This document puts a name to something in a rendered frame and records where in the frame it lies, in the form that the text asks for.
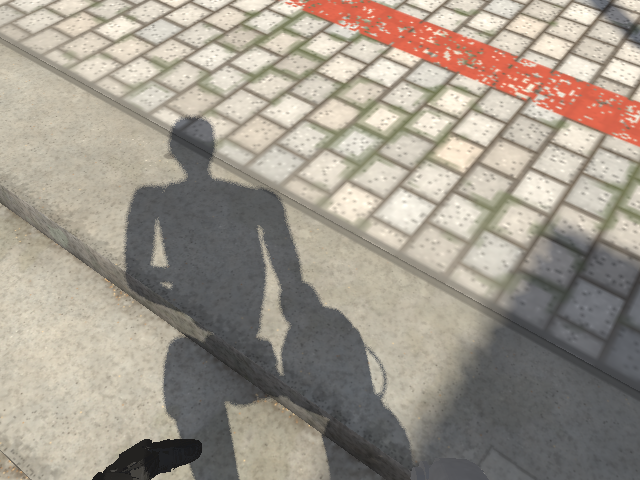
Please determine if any left robot hand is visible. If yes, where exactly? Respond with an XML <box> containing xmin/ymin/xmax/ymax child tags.
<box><xmin>92</xmin><ymin>439</ymin><xmax>202</xmax><ymax>480</ymax></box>

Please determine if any robot right thigh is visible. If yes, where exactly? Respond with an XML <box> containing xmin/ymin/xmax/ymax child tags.
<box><xmin>410</xmin><ymin>458</ymin><xmax>489</xmax><ymax>480</ymax></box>

